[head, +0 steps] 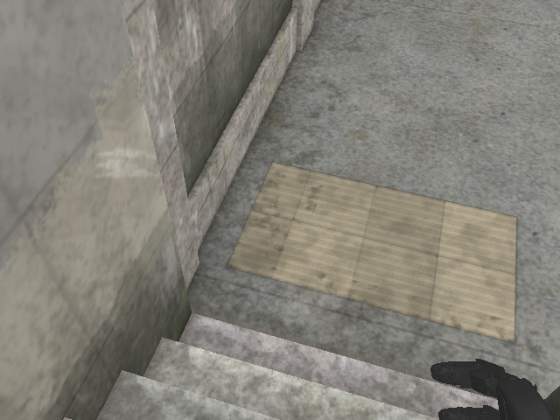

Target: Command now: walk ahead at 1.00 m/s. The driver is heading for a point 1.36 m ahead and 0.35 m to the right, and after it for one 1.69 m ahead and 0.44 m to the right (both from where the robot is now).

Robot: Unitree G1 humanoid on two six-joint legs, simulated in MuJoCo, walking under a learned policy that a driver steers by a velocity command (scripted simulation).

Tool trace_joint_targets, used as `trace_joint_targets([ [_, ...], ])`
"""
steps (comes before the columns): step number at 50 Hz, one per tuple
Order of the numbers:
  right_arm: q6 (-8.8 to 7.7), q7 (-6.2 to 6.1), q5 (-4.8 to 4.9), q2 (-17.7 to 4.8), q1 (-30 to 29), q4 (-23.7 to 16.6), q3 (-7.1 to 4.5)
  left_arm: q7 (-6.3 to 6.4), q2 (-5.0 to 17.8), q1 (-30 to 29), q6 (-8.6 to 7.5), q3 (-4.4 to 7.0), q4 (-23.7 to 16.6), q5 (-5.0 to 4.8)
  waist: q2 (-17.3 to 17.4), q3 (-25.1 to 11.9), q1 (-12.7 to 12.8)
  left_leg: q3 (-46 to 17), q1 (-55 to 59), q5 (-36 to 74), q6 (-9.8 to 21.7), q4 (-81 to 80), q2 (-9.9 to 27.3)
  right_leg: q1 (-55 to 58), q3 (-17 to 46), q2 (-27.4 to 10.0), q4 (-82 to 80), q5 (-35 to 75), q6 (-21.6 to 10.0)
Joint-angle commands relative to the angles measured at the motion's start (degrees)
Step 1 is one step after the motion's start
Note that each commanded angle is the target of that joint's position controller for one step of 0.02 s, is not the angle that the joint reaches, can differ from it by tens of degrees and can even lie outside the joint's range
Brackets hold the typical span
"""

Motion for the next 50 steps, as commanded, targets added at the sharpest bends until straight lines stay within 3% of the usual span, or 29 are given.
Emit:
trace_joint_targets([
  [1,-1.02,-0.14,0.01,-5.4,-6.8,-5.4,-1.55,0.12,5.5,-3.1,-0.86,1.31,-4.5,0.0,1.3,-9.0,-0.1,-8.8,3.3,16.5,-4.5,-3.6,9.9,1.0,1.5,-1.7,-1.4,9.3,-2.5],
  [50,-1.09,-0.19,0.08,-5.3,-7.4,-6.1,-1.33,-0.03,5.3,-4.2,-0.98,1.05,-5.2,-0.04,1.1,-9.2,0.0,-8.2,3.3,16.1,-4.2,-3.5,10.3,1.0,2.3,-1.9,-1.4,10.6,-2.7],
])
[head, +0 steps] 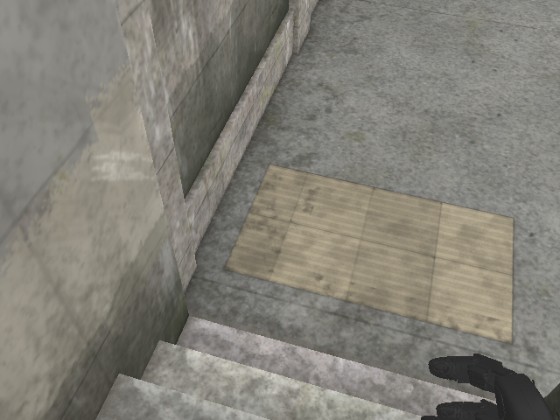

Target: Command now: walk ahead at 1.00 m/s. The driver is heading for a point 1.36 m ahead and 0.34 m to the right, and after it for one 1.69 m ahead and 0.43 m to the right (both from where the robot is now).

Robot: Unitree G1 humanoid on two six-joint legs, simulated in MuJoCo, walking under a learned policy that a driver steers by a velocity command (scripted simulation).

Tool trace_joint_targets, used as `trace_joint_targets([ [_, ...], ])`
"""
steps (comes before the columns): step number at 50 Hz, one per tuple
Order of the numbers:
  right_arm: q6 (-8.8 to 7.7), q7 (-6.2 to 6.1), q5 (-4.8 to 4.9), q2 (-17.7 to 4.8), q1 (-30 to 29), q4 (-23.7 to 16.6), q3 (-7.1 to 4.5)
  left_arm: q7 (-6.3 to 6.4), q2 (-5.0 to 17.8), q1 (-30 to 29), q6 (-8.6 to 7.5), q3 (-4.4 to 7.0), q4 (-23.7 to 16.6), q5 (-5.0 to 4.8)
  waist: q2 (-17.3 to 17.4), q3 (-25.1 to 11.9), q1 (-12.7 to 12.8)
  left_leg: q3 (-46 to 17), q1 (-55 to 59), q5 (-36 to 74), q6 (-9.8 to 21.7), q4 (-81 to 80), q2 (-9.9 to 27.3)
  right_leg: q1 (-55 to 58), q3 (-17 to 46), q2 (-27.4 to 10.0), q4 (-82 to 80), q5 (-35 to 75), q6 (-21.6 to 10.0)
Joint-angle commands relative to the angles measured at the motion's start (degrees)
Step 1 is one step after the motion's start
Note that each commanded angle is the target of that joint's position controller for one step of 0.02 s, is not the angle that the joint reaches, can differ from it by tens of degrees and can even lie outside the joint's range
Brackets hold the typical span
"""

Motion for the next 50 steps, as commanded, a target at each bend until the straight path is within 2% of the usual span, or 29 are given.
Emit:
trace_joint_targets([
  [1,-1.02,-0.14,0.0,-5.3,-7.1,-5.5,-1.56,0.11,5.4,-3.5,-0.87,1.33,-4.6,-0.01,1.2,-9.0,0.0,-8.8,3.3,16.3,-3.8,-3.5,9.7,1.0,2.0,-2.3,-1.5,10.5,-2.3],
  [13,-1.01,-0.2,-0.02,-5.3,-7.2,-5.7,-1.44,0.09,5.4,-3.6,-0.82,1.29,-4.7,-0.07,1.2,-9.1,-0.1,-8.9,3.5,16.4,-3.8,-3.5,9.9,0.8,2.2,-2.3,-1.5,10.7,-2.2],
  [17,-1.47,-0.43,-0.25,-5.2,-3.8,-3.9,-1.2,0.13,5.1,-0.7,-1.04,1.09,-4.5,0.47,1.9,-11.7,0.2,-9.9,6.2,26.5,-3.1,-2.1,11.1,1.4,2.6,-2.0,-0.2,8.8,-1.7],
  [20,-1.61,-0.15,0.03,-4.7,-3.5,-3.0,-0.97,0.0,4.9,1.4,-0.96,0.94,-3.7,0.98,2.5,-10.5,0.6,-11.8,4.7,25.3,-2.7,-3.9,12.1,1.0,2.5,-1.9,-0.7,4.7,-1.3],
  [24,-2.04,0.21,-0.45,-4.3,-1.9,-1.4,-0.63,-0.4,5.1,4.6,-1.01,0.97,-1.6,1.27,1.9,-8.0,0.7,-12.8,2.5,18.9,-3.1,-7.7,12.7,1.9,3.8,-3.5,-4.3,4.2,-1.3],
  [28,-2.81,0.32,-1.3,-4.6,1.3,1.8,-0.92,-0.39,5.6,6.4,-1.57,1.05,0.3,1.24,0.7,-6.3,0.1,-12.1,4.1,18.4,-3.1,-10.3,13.3,1.7,5.4,-5.3,-7.8,7.4,-1.0],
  [34,-3.14,0.4,-1.03,-4.2,4.4,5.2,-1.37,-0.49,5.6,10.2,-1.73,1.3,3.0,0.85,0.4,-6.2,0.0,-11.3,4.9,18.8,-2.5,-9.9,13.8,0.6,4.9,-5.4,-8.6,6.8,-0.9],
  [35,-3.31,0.23,-1.1,-4.3,4.6,5.6,-1.51,-0.58,5.8,11.3,-1.75,1.33,3.5,0.48,0.4,-6.0,0.4,-11.4,4.7,19.9,-2.3,-9.6,14.0,0.4,5.0,-5.3,-8.8,6.6,-1.0],
  [42,-3.36,-0.35,-0.72,-4.6,7.8,8.5,-2.16,-0.16,5.9,13.8,-1.72,1.42,6.0,0.43,0.4,-6.1,0.1,-11.0,4.2,22.2,-1.7,-9.0,14.3,0.8,4.8,-5.1,-8.3,8.0,-1.3],
  [50,-3.13,-0.66,-0.71,-4.7,10.1,10.9,-2.7,0.11,5.8,15.4,-1.67,1.42,8.5,0.48,0.5,-5.0,-0.1,-10.7,2.3,20.8,-1.5,-9.1,14.5,0.7,5.0,-5.1,-8.2,8.1,-2.0],
])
